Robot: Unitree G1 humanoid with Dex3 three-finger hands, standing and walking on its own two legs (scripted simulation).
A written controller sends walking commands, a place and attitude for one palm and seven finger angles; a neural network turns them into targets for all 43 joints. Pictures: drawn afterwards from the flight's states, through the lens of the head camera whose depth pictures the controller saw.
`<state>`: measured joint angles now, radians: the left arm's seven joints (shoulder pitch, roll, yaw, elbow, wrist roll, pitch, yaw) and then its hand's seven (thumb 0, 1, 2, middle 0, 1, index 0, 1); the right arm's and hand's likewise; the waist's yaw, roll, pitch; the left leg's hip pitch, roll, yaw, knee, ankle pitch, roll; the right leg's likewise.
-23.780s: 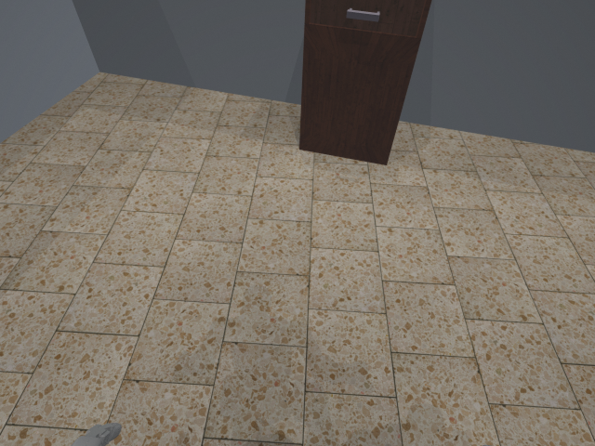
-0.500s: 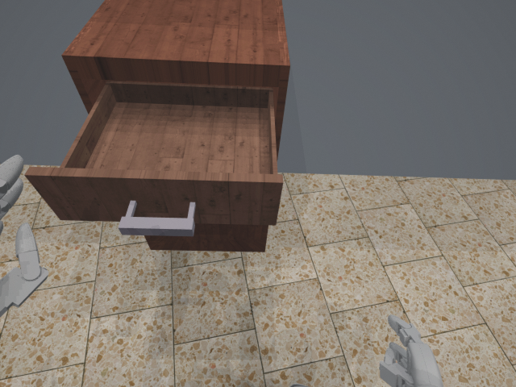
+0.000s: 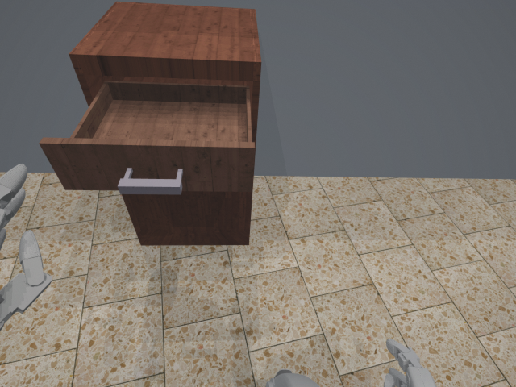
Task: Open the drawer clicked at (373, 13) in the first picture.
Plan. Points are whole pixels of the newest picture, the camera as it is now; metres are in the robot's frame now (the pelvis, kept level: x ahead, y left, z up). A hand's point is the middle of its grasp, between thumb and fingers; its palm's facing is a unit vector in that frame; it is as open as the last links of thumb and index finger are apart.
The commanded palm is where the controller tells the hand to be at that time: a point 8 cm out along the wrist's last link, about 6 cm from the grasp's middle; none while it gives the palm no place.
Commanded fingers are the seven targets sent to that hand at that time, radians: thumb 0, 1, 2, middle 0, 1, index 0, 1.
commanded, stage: stop stepping back and stand still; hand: left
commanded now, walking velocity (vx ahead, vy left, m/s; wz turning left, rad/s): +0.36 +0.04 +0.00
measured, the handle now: (152, 179) +0.53 +0.24 -0.02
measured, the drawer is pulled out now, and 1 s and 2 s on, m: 0.29 0.29 0.29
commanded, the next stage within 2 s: let the arm hang, fingers relaxed in 1.76 s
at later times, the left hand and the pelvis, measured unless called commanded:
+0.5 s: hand (54, 338) +0.13 +0.20 +0.18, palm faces +0.31 -0.83 -0.46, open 7.4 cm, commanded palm +0.08 +0.25 +0.19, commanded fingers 0.00 0.90 0.90 -0.20 -0.30 -0.20 -0.30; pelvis -0.05 -0.03 +0.02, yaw +1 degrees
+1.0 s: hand (14, 318) +0.15 +0.24 +0.17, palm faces +0.33 -0.82 -0.46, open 7.4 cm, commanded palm +0.09 +0.29 +0.19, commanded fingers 0.00 0.90 0.90 -0.20 -0.30 -0.20 -0.30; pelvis -0.04 +0.01 +0.01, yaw +1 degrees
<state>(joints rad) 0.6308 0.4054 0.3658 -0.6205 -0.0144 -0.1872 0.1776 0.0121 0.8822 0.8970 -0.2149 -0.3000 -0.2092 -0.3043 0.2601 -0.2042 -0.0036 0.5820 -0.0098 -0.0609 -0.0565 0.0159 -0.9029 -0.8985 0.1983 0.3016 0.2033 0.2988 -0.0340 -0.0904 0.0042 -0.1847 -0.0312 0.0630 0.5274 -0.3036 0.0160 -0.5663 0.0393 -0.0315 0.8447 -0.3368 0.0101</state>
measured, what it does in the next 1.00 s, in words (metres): steps on the spot: right foot, then left foot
